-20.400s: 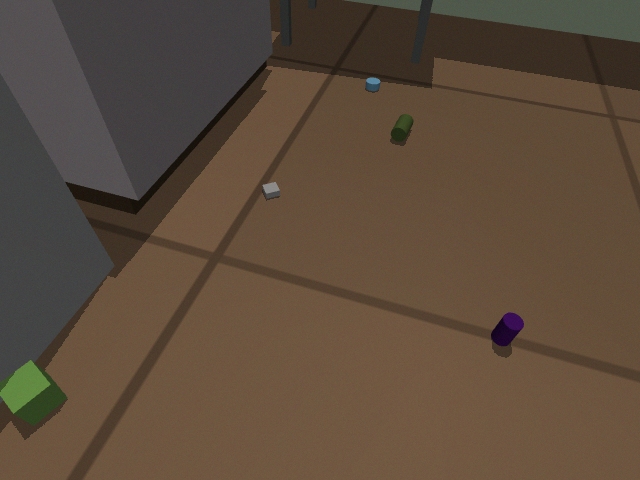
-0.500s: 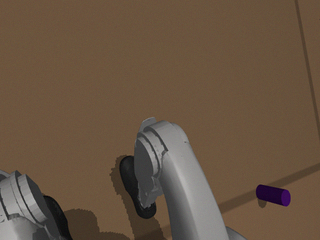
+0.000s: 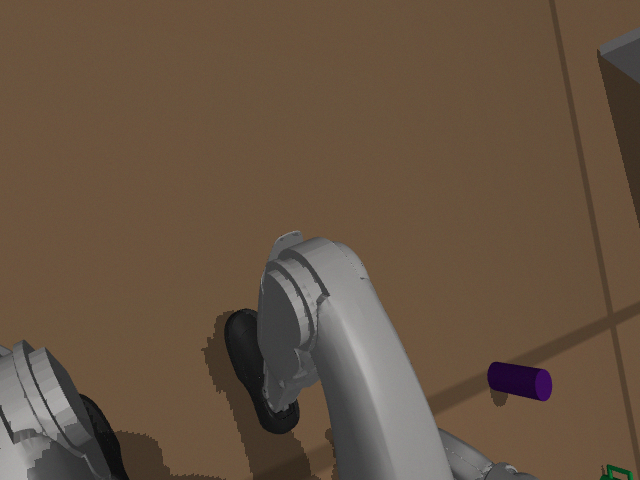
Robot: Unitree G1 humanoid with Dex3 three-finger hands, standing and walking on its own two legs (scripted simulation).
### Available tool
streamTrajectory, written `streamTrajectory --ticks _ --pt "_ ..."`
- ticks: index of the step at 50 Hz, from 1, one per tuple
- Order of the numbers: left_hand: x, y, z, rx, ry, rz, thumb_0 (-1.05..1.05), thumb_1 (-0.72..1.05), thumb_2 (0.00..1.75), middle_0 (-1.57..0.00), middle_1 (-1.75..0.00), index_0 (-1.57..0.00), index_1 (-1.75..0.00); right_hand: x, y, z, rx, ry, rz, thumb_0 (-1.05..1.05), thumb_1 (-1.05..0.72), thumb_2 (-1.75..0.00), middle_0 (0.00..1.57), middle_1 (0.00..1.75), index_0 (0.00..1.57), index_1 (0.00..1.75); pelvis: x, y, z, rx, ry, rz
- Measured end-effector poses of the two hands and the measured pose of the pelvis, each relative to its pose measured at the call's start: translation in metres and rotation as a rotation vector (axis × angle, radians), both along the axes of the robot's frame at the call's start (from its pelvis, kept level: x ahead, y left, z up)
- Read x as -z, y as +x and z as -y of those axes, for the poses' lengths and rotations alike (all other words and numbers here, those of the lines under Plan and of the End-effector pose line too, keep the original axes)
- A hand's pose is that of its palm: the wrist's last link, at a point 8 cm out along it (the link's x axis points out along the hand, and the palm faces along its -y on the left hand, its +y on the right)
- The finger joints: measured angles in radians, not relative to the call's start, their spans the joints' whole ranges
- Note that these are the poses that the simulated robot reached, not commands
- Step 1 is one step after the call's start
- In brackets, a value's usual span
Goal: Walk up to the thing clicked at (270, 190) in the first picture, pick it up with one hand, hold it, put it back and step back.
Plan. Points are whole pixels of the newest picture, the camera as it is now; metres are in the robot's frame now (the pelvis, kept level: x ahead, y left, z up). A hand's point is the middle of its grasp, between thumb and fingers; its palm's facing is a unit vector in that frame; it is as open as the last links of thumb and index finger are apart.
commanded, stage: close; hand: left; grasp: from above
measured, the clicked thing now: out of the picture +0.43 +0.34 -0.29
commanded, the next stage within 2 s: settle in 1.42 s
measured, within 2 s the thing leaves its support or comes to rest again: leaves its support in 1.82 s
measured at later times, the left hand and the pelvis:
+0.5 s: hand out of the picture +0.42 +0.34 -0.25, palm faces -0.33 -0.30 -0.89, open 11.4 cm; pelvis +0.00 +0.00 +0.01, yaw -1 degrees
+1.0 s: hand out of the picture +0.43 +0.33 -0.25, palm faces -0.32 -0.29 -0.90, open 9.2 cm; pelvis +0.00 +0.00 +0.01, yaw -1 degrees
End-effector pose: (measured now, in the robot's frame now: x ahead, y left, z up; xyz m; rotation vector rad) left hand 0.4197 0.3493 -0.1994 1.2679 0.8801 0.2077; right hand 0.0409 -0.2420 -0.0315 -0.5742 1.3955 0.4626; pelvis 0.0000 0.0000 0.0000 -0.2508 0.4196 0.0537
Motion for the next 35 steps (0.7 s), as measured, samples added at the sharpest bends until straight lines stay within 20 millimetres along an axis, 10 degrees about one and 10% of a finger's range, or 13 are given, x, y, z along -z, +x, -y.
streamTrajectory --ticks 35 --pt "-0.009 0.001 0.006 0.03 0.002 -0.015 0.0 0.06 0.51 -0.58 -0.57 -0.58 -0.56 -0.011 -0.016 -0.003 0.025 -0.002 -0.008 0.0 -0.9 -0.89 0.2 0.3 0.2 0.3 -0.01 -0.005 0.002 0.014 -0.005 0.006"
